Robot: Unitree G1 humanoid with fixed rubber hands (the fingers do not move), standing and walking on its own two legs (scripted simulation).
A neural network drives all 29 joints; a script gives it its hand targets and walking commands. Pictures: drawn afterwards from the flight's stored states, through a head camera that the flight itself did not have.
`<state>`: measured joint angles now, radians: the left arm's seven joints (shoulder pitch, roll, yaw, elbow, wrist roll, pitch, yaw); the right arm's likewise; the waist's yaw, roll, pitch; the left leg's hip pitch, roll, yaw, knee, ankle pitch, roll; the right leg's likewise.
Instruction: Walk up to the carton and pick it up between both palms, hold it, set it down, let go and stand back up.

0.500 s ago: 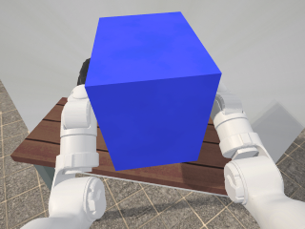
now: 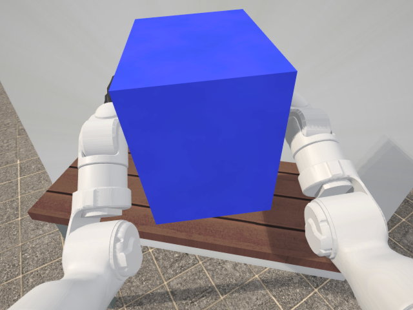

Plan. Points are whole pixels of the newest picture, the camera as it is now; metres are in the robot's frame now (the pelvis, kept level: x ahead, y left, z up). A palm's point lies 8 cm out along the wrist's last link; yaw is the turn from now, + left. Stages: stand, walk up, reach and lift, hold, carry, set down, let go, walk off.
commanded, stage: hold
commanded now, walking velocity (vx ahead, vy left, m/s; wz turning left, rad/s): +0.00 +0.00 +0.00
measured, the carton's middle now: (201, 112) +0.38 -0.01 +0.25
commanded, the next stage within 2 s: none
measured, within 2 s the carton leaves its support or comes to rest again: neither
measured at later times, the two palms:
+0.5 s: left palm (113, 112) +0.38 +0.15 +0.25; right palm (277, 94) +0.39 -0.15 +0.28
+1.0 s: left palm (109, 106) +0.38 +0.16 +0.27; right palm (277, 92) +0.38 -0.15 +0.28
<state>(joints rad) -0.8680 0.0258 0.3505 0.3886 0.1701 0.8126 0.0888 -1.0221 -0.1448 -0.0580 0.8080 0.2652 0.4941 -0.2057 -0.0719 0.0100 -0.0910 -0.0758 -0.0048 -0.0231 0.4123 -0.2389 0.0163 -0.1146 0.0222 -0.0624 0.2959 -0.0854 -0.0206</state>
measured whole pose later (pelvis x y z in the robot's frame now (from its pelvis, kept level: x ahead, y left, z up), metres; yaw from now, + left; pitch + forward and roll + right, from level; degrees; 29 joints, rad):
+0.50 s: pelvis +0.01 +0.00 +0.00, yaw +1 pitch -5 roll -2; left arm -0.81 0.04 0.33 0.31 0.14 0.85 0.07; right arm -1.00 -0.15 -0.01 0.71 0.35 0.57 -0.26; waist -0.09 0.01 -0.11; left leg -0.09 0.00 -0.05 0.43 -0.26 0.01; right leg -0.11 0.03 -0.07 0.29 -0.10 -0.02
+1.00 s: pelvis +0.01 +0.01 +0.00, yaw +0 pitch -6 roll -2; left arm -0.86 0.03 0.36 0.37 0.18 0.86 0.05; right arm -1.03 -0.16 -0.03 0.77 0.32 0.58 -0.24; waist -0.08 0.02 -0.12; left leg -0.06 -0.01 -0.04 0.43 -0.26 0.02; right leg -0.08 0.03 -0.04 0.28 -0.10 -0.01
